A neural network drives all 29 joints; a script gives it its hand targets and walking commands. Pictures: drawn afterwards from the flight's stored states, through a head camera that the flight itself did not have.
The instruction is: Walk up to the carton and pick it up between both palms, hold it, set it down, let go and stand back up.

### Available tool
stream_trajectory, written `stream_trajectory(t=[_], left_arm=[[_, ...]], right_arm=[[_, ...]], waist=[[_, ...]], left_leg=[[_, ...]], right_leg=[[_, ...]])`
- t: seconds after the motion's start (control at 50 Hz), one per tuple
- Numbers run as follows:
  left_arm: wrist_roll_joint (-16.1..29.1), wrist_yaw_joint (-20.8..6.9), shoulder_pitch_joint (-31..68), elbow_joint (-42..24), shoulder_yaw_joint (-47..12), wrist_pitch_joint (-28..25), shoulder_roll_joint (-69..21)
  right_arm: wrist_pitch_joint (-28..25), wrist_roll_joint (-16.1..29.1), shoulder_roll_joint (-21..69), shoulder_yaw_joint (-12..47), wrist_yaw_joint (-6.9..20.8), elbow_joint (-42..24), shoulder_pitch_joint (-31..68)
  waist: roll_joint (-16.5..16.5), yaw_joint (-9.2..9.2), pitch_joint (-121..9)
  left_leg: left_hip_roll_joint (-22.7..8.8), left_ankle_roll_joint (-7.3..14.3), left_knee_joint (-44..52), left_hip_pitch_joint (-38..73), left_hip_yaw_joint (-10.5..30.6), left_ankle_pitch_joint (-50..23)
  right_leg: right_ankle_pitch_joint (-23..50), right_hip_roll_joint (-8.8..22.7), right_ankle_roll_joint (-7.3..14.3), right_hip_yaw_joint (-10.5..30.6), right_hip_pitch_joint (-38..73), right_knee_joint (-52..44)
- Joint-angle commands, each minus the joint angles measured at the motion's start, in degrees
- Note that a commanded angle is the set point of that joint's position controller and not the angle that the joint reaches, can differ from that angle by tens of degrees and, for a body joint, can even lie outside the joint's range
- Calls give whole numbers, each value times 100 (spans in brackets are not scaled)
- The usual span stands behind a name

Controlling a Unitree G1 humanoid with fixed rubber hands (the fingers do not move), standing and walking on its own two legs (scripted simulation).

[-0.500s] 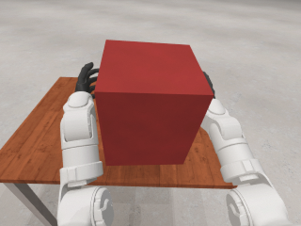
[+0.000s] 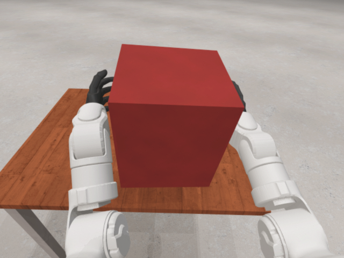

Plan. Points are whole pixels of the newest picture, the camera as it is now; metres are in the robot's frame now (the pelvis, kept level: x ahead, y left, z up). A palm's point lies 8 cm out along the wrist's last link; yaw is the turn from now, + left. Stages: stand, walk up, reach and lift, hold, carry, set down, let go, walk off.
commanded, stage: hold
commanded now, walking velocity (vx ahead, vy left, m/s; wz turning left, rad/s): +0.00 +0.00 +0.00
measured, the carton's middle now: (168, 120) +0.37 +0.01 +0.19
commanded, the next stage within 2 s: none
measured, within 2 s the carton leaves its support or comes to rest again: neither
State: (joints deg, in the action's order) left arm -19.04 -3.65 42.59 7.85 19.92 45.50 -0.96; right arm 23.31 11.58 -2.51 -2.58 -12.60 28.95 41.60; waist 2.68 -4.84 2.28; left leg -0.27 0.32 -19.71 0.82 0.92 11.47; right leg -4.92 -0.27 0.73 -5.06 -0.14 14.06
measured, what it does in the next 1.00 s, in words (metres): stands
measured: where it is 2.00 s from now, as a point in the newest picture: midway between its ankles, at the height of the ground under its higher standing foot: outside the picture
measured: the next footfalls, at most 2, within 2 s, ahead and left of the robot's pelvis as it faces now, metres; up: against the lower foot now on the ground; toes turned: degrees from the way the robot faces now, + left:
none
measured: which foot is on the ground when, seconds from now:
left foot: down 0.00-1.00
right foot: down 0.00-1.00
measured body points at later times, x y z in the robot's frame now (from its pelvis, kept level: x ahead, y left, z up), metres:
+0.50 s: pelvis +0.00 +0.00 +0.00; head -0.05 +0.03 +0.45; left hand +0.39 +0.16 +0.23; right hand +0.38 -0.15 +0.21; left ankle +0.01 +0.11 -0.75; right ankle +0.04 -0.11 -0.75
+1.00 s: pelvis +0.00 +0.00 +0.00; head -0.05 +0.03 +0.45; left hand +0.38 +0.16 +0.24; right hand +0.38 -0.15 +0.21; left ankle +0.01 +0.11 -0.75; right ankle +0.04 -0.11 -0.75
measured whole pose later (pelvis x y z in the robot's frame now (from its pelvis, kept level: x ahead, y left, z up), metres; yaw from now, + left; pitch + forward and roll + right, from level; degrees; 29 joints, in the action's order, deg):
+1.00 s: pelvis +0.00 +0.00 +0.00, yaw +0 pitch -9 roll -1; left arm -18.7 -3.4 42.6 7.9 19.5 45.4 -0.7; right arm 23.2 11.6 -2.5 -2.7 -12.6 28.9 41.6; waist 2.7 -5.1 1.8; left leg -0.3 0.4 -20.1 0.7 1.0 11.6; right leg -4.9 -0.3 0.7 -5.1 0.0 14.2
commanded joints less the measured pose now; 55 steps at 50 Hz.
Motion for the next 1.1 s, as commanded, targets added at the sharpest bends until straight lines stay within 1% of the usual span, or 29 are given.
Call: stream_trajectory(t=[0.0, 0.02, 0.04, 0.06, 0.1, 0.16, 0.2, 0.24, 0.28, 0.38, 0.42, 0.46, 0.48, 0.52, 0.54, 0.6, 0.64, 0.66, 0.68, 0.7, 0.76, 0.84, 0.9, 0.92, 0.98, 1.02, 1.04, 1.06, 1.08], left_arm=[[1024, -736, 3373, -469, -2896, -280, -3208], [906, -748, 3246, -208, -2746, -235, -3106], [894, -770, 3314, -251, -2719, -243, -3144], [921, -766, 3325, -376, -2837, -254, -3140], [1074, -756, 3572, -547, -2946, -323, -3206], [966, -756, 3502, -250, -2830, -288, -3131], [915, -749, 3482, -170, -2781, -305, -3159], [922, -734, 3323, -260, -2849, -282, -3185], [956, -752, 3427, -224, -2804, -263, -3135], [1023, -739, 3487, -444, -2919, -317, -3231], [912, -762, 3172, -287, -2864, -257, -3103], [763, -814, 3159, -190, -2667, -204, -3125], [796, -810, 3155, -157, -2661, -203, -3169], [983, -765, 3353, -612, -2924, -261, -3202], [996, -719, 3367, -582, -2992, -262, -3222], [1045, -676, 3374, -627, -3037, -310, -3169], [960, -716, 3233, -297, -2840, -262, -3105], [1019, -715, 3364, -412, -2924, -282, -3194], [1071, -706, 3414, -668, -3016, -304, -3275], [1022, -708, 3343, -580, -2964, -301, -3206], [1063, -736, 3300, -405, -2967, -262, -3203], [935, -781, 3307, -164, -2760, -257, -3017], [901, -786, 3395, -196, -2665, -282, -3100], [951, -778, 3419, -357, -2742, -305, -3109], [1059, -725, 3397, -325, -2970, -294, -3232], [852, -790, 3352, -101, -2616, -247, -3109], [864, -802, 3403, -203, -2642, -264, -3029], [925, -799, 3341, -249, -2734, -285, -3115], [903, -718, 3318, -452, -2856, -220, -3256]], right_arm=[[-490, 560, 3250, 2161, 604, -2185, 5088], [-446, 504, 3152, 2036, 590, -1913, 4940], [-466, 511, 3140, 2050, 594, -2048, 5105], [-482, 508, 3192, 2058, 590, -2097, 5062], [-540, 537, 3356, 2132, 587, -2328, 5230], [-471, 482, 3244, 2073, 592, -2059, 5189], [-508, 518, 3343, 2066, 622, -2177, 5349], [-507, 494, 3253, 2106, 618, -2072, 5146], [-510, 517, 3212, 2056, 628, -2028, 5184], [-492, 562, 3299, 2119, 581, -2155, 5103], [-464, 541, 3206, 2174, 545, -2167, 4933], [-432, 509, 3170, 2004, 561, -1912, 4867], [-479, 468, 3163, 1985, 585, -2038, 5038], [-561, 622, 3251, 2167, 604, -2433, 5202], [-564, 613, 3244, 2163, 609, -2399, 5175], [-505, 636, 3233, 2221, 620, -2331, 5041], [-463, 555, 3206, 2123, 618, -2205, 5077], [-465, 511, 3252, 2123, 632, -2145, 5063], [-519, 574, 3290, 2196, 627, -2338, 5060], [-519, 603, 3267, 2222, 596, -2397, 5084], [-489, 523, 3196, 2093, 575, -2226, 5091], [-441, 434, 3204, 1998, 606, -1953, 4984], [-492, 476, 3254, 2014, 623, -2112, 5268], [-508, 500, 3352, 2097, 617, -2186, 5209], [-501, 536, 3246, 2092, 592, -2241, 5154], [-409, 411, 3193, 1933, 601, -1707, 4928], [-445, 430, 3291, 1979, 618, -1797, 5028], [-495, 448, 3266, 2027, 619, -1945, 5046], [-529, 646, 3248, 2107, 626, -2218, 5232]], waist=[[-399, -74, -2536], [-389, -117, -2316], [-308, -88, -2331], [-424, -130, -2421], [-353, -155, -2714], [-352, -96, -2369], [-251, -9, -2395], [-356, -49, -2375], [-461, -80, -2364], [-371, -171, -2585], [-338, -122, -2435], [-442, -106, -2030], [-388, -20, -2108], [-450, 0, -2623], [-540, -91, -2605], [-449, -92, -2654], [-250, -83, -2277], [-423, -56, -2216], [-357, -96, -2632], [-289, -83, -2656], [-448, -148, -2520], [-370, -91, -2290], [-332, 24, -2344], [-245, 22, -2473], [-542, -106, -2558], [-349, -95, -1989], [-246, -66, -2063], [-324, -71, -2411], [-708, 42, -2646]], left_leg=[[293, -201, 158, -95, -224, -1753], [254, -203, 183, -92, -228, -1583], [260, -153, 224, -153, -239, -1426], [288, -155, 192, -148, -218, -1419], [286, -158, 139, -150, -177, -1651], [294, -134, 219, -233, -224, -1329], [280, -84, 308, -429, -260, -1150], [255, -113, 258, -211, -181, -1525], [270, -123, 198, -208, -175, -1394], [318, -177, 155, -182, -195, -1619], [326, -134, 137, -137, -228, -1696], [279, -167, 274, -309, -213, -1495], [275, -163, 320, -325, -247, -1251], [257, -157, 189, -198, -239, -1695], [231, -228, 142, -103, -182, -1877], [279, -174, 109, -17, -213, -1719], [218, -142, 211, -200, -188, -1482], [248, -166, 263, -225, -221, -1493], [253, -161, 161, -74, -205, -1709], [292, -141, 105, -14, -219, -1781], [264, -174, 164, -117, -197, -1494], [276, -86, 253, -392, -215, -1198], [267, -49, 297, -428, -241, -1128], [291, -52, 249, -333, -252, -1347], [274, -155, 132, -164, -206, -1604], [255, -133, 287, -271, -246, -1294], [286, -82, 309, -259, -269, -1252], [272, -118, 281, -199, -254, -1385], [198, -192, 142, -274, -168, -1659]], right_leg=[[743, -327, -186, -22, 1249, 119], [569, -328, -167, -11, 1249, 78], [421, -322, -192, -42, 1206, 64], [437, -284, -180, 5, 1279, 92], [811, -276, -228, 21, 1304, 154], [397, -282, -228, 4, 1204, 69], [280, -296, -234, -11, 1312, 85], [591, -313, -213, 4, 1315, 122], [396, -302, -194, 4, 1180, 77], [780, -274, -209, 32, 1375, 115], [932, -279, -253, 28, 1465, 136], [653, -271, -192, 33, 1364, 76], [352, -287, -191, -26, 1253, 71], [654, -327, -173, -43, 1434, 137], [682, -358, -143, -18, 1318, 129], [640, -350, -175, -31, 1272, 136], [451, -344, -199, -48, 1154, 88], [402, -320, -173, -3, 1134, 65], [673, -328, -174, 13, 1256, 141], [861, -311, -224, 23, 1266, 143], [480, -324, -179, -10, 1235, 86], [398, -267, -189, 26, 1262, 49], [303, -291, -218, -4, 1363, 106], [558, -291, -227, 3, 1379, 146], [721, -272, -199, 27, 1292, 132], [394, -275, -202, -16, 1130, 29], [370, -267, -201, 5, 1136, 25], [490, -287, -158, 13, 1310, 86], [409, -358, -85, 36, 1453, 185]])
